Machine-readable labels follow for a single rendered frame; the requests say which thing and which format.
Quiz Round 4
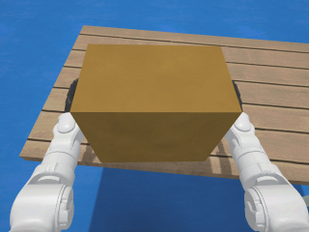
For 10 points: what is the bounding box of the left robot hand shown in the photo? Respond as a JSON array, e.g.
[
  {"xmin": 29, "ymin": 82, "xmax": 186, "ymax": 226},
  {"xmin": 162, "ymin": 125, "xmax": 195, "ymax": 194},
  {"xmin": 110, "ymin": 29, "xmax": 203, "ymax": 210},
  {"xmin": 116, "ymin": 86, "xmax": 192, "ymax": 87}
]
[{"xmin": 64, "ymin": 78, "xmax": 79, "ymax": 113}]

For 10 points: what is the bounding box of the robot left upper arm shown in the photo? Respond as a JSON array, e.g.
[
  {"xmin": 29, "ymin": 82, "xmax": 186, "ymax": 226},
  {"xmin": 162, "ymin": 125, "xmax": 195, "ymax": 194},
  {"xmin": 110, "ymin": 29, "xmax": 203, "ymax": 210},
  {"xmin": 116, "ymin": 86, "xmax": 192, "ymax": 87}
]
[{"xmin": 9, "ymin": 184, "xmax": 74, "ymax": 232}]

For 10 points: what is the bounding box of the right robot hand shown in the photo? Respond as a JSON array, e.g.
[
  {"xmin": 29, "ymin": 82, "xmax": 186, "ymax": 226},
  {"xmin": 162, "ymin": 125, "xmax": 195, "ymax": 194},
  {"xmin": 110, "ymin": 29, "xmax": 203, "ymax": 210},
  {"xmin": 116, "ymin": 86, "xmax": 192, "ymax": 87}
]
[{"xmin": 232, "ymin": 80, "xmax": 243, "ymax": 112}]

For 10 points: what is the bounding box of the robot right upper arm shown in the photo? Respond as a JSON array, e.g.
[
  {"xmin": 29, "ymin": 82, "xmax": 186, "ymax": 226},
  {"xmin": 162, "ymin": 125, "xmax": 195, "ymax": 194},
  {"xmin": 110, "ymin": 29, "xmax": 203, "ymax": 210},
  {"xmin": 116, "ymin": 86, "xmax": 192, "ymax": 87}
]
[{"xmin": 244, "ymin": 185, "xmax": 309, "ymax": 232}]

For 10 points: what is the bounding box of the robot right forearm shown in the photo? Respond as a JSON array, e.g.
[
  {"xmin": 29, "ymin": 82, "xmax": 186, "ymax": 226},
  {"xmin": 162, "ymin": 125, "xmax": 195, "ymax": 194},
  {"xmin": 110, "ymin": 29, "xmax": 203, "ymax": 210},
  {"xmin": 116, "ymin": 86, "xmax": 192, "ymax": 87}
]
[{"xmin": 224, "ymin": 112, "xmax": 309, "ymax": 222}]

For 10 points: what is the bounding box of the carton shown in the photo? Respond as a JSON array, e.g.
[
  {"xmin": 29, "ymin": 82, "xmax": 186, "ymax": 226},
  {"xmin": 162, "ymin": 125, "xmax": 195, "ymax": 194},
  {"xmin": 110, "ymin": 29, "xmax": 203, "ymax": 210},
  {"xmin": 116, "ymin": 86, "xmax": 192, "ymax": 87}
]
[{"xmin": 70, "ymin": 43, "xmax": 242, "ymax": 162}]

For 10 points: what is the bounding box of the table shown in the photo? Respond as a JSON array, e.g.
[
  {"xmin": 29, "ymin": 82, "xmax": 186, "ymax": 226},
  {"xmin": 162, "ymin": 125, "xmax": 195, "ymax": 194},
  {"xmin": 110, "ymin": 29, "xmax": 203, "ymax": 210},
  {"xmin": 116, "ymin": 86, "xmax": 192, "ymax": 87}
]
[{"xmin": 19, "ymin": 25, "xmax": 309, "ymax": 207}]

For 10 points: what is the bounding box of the robot left forearm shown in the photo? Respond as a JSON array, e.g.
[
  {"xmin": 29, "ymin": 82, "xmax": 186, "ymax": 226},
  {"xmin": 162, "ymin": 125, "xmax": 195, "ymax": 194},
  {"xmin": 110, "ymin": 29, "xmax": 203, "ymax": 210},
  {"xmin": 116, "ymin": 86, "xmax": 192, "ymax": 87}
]
[{"xmin": 10, "ymin": 112, "xmax": 84, "ymax": 228}]

